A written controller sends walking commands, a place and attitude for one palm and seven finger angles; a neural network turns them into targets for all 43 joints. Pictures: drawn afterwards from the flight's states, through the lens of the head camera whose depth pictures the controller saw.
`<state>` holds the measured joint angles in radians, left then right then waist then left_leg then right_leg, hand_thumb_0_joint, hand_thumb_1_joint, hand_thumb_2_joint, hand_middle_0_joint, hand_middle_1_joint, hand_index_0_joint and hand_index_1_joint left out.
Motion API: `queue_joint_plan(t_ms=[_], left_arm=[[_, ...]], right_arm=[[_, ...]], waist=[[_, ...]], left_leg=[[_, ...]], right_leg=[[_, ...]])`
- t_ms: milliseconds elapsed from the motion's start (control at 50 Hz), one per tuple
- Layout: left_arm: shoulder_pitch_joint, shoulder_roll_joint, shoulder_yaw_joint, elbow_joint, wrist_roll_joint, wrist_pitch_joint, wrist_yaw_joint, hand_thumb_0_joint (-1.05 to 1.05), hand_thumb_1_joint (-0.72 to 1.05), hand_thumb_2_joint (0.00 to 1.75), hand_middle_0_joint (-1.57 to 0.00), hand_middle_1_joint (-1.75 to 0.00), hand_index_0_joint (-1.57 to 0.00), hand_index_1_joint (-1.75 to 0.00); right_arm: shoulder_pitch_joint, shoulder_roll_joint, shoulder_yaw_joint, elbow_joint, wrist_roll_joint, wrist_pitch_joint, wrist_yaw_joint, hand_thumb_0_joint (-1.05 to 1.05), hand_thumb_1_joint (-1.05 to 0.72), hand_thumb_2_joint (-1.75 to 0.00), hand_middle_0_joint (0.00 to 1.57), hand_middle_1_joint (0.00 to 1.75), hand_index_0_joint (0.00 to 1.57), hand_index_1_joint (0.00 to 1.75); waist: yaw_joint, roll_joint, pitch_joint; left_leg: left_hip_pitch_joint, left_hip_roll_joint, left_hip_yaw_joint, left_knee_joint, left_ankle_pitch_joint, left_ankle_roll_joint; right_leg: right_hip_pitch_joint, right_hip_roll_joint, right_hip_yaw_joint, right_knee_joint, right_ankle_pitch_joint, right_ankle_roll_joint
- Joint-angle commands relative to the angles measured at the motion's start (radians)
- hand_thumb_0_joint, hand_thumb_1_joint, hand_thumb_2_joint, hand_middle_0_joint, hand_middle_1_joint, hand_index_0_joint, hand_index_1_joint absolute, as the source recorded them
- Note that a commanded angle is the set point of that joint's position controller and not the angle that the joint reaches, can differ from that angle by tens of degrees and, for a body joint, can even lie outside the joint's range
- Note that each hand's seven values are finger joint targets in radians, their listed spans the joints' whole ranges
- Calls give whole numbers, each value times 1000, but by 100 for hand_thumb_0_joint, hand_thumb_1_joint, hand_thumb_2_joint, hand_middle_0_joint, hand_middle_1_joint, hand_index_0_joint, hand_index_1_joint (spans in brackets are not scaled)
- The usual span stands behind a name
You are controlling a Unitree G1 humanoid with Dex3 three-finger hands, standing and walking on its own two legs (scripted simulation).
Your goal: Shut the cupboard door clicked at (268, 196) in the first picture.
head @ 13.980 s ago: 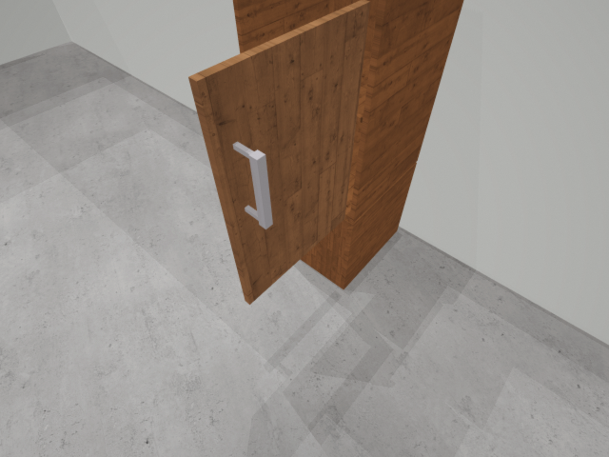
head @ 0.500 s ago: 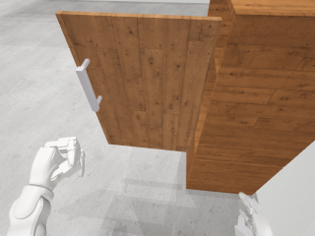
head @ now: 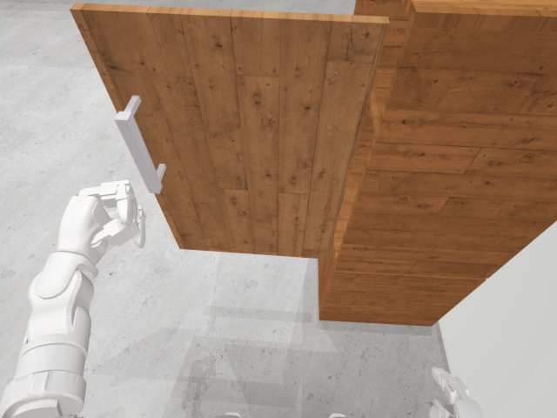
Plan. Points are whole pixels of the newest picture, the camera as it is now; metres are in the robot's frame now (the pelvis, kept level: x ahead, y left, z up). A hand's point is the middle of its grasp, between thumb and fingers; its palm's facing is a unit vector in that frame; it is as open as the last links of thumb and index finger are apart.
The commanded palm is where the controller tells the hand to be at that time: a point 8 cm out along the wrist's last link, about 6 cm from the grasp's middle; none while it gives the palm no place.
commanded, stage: bring the fist close to the handle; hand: left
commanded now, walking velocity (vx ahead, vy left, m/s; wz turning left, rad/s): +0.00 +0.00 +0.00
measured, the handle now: (145, 148) +0.51 +0.24 +0.08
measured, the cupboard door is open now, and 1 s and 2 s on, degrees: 89 89 72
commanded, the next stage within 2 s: push the door shut along its arc in 0.68 s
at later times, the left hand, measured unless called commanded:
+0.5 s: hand (152, 188) +0.42 +0.21 +0.08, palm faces -0.05 -1.00 -0.01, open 3.1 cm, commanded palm +0.39 +0.27 +0.08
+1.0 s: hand (156, 179) +0.43 +0.21 +0.09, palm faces -0.08 -1.00 -0.03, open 3.1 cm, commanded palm +0.42 +0.26 +0.08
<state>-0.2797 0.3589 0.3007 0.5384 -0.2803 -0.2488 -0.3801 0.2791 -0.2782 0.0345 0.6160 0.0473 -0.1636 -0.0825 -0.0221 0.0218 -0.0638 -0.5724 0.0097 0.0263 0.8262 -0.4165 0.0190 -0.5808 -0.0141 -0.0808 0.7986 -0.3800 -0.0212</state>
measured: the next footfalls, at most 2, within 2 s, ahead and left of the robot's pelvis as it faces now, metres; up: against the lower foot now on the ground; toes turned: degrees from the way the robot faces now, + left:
none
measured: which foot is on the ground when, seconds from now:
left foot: down 0.00-1.00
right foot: down 0.00-1.00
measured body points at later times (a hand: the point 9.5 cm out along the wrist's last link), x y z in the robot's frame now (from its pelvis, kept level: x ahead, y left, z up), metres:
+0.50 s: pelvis +0.01 +0.01 +0.00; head +0.08 +0.01 +0.45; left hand +0.42 +0.26 +0.08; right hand +0.07 -0.26 -0.11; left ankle +0.00 +0.11 -0.70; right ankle +0.01 -0.11 -0.70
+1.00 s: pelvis +0.00 +0.00 +0.00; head +0.08 +0.00 +0.44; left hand +0.43 +0.26 +0.09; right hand +0.09 -0.27 -0.11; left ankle +0.00 +0.11 -0.70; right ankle +0.01 -0.11 -0.70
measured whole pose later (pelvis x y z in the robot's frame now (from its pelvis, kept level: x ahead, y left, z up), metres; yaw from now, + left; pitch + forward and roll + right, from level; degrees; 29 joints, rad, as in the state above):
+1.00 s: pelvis +0.00 +0.00 +0.00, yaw -1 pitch +13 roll -1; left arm -0.65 0.45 0.33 0.99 -0.20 -0.34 -0.41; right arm 0.30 -0.28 0.03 0.63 0.04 -0.04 -0.07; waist -0.08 0.02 -0.08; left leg -0.65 0.02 0.03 0.85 -0.42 0.02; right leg -0.66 0.00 -0.08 0.81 -0.37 -0.02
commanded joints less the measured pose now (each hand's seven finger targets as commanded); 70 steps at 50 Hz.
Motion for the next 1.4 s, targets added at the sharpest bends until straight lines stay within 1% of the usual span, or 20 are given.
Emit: queue_joint_plan(t_ms=[0,60,100,240,280,340,440,500,560,600,640,780,860,940,1020,1140,1200,1240,1300,1380], left_arm=[[-372,249,86,-124,-11,-71,2,0,90,90,-130,-150,-130,-150],[-426,238,74,-71,-1,-73,6,0,90,90,-130,-150,-130,-150],[-456,299,124,8,7,-74,14,0,90,90,-130,-150,-130,-150],[-634,300,95,55,34,-123,6,0,90,90,-130,-150,-130,-150],[-591,286,94,78,35,-126,7,0,90,90,-130,-150,-130,-150],[-484,267,97,57,24,-118,7,0,90,90,-130,-150,-130,-150],[-474,280,121,36,24,-109,37,0,90,90,-130,-150,-130,-150],[-521,312,132,-24,36,-134,54,0,90,90,-130,-150,-130,-150],[-555,250,75,-37,38,-155,56,0,90,90,-130,-150,-130,-150],[-554,281,97,5,37,-156,56,0,90,90,-130,-150,-130,-150],[-594,241,56,46,38,-147,47,0,90,90,-130,-150,-130,-150],[-625,307,100,144,46,-146,31,0,90,90,-130,-150,-130,-150],[-756,329,76,201,56,-159,-4,0,90,90,-130,-150,-130,-150],[-805,346,78,249,49,-166,-41,0,90,90,-130,-150,-130,-150],[-885,358,52,311,61,-153,-63,0,90,90,-130,-150,-130,-150],[-973,372,37,349,69,-147,-97,0,90,90,-130,-150,-130,-150],[-1033,409,53,387,67,-139,-112,0,90,90,-130,-150,-130,-150],[-1020,465,94,392,76,-141,-121,0,90,90,-130,-150,-130,-150],[-1064,434,55,420,79,-133,-134,0,90,90,-130,-150,-130,-150],[-1104,481,81,448,95,-121,-136,0,90,90,-130,-150,-130,-150]], right_arm=[[26,-141,-63,-113,-5,-24,-5,0,-90,-90,20,30,20,30],[46,-141,-66,-104,-3,-10,0,0,-90,-90,20,30,20,30],[63,-152,-65,-94,-7,9,0,0,-90,-90,20,30,20,30],[106,-149,-75,-79,-12,40,9,0,-90,-90,20,30,20,30],[121,-149,-80,-78,-12,50,15,0,-90,-90,20,30,20,30],[125,-148,-85,-98,-10,64,26,0,-90,-90,20,30,20,30],[118,-147,-86,-107,-8,88,31,0,-90,-90,20,30,20,30],[108,-145,-86,-109,-10,93,26,0,-90,-90,20,30,20,30],[101,-132,-82,-99,-7,86,25,0,-90,-90,20,30,20,30],[106,-141,-81,-86,-9,89,19,0,-90,-90,20,30,20,30],[93,-137,-76,-84,-4,87,19,0,-90,-90,20,30,20,30],[92,-147,-73,-86,-4,94,14,0,-90,-90,20,30,20,30],[100,-150,-66,-72,-4,100,9,0,-90,-90,20,30,20,30],[116,-156,-66,-63,-6,101,6,0,-90,-90,20,30,20,30],[136,-165,-63,-47,-5,109,5,0,-90,-90,20,30,20,30],[173,-178,-68,-29,-9,116,8,0,-90,-90,20,30,20,30],[189,-186,-65,-15,-10,119,2,0,-90,-90,20,30,20,30],[202,-190,-68,-17,-12,122,3,0,-90,-90,20,30,20,30],[214,-189,-63,-12,-13,127,6,0,-90,-90,20,30,20,30],[233,-198,-65,-10,-16,131,8,0,-90,-90,20,30,20,30]], waist=[[-10,17,-311],[-26,8,-322],[-20,-14,-299],[-44,61,-395],[-33,81,-421],[-15,41,-427],[-25,-17,-355],[-28,46,-373],[-46,83,-368],[-49,37,-348],[-60,55,-311],[-51,7,-332],[-82,21,-332],[-89,30,-384],[-117,50,-347],[-142,65,-419],[-161,32,-406],[-143,68,-453],[-165,86,-422],[-178,79,-432]], left_leg=[[124,-7,-52,-109,314,-1],[130,-4,-49,-106,339,-3],[91,-4,-51,-105,323,-2],[164,5,-59,-82,429,-5],[199,10,-66,-80,498,-12],[197,15,-64,-86,566,-11],[122,6,-42,-111,448,-1],[143,3,-36,-110,419,2],[196,8,-46,-111,427,-3],[166,7,-47,-112,390,1],[144,1,-44,-119,323,1],[96,-4,-43,-111,278,5],[86,-4,-44,-88,280,9],[101,-3,-47,-67,313,11],[69,-1,-54,-55,293,12],[87,0,-63,-30,308,15],[48,1,-66,-20,283,22],[61,1,-67,-16,317,19],[64,2,-71,-7,321,19],[46,6,-72,2,303,21]], right_leg=[[161,12,53,-82,289,-6],[141,14,48,-78,314,-2],[147,16,51,-77,303,-4],[111,23,51,-56,355,-4],[100,25,44,-53,365,-5],[133,28,40,-58,410,-1],[161,31,41,-79,389,3],[167,31,52,-80,372,-2],[124,36,47,-86,346,-2],[133,37,47,-89,335,-3],[110,33,50,-97,300,-2],[135,27,60,-90,287,-3],[109,25,67,-79,296,-1],[106,26,74,-67,327,-2],[48,25,72,-61,301,0],[19,28,75,-50,299,1],[15,30,77,-50,285,1],[30,31,79,-39,308,-2],[-20,36,70,-36,293,-4],[-43,38,74,-38,271,0]])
